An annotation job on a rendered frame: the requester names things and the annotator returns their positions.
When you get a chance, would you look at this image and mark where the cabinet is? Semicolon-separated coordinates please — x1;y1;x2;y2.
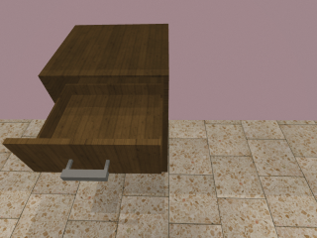
38;24;169;173

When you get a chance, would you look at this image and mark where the handle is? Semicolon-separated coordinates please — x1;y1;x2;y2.
60;159;110;181

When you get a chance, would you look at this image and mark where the drawer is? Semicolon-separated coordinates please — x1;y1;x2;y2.
2;83;163;175

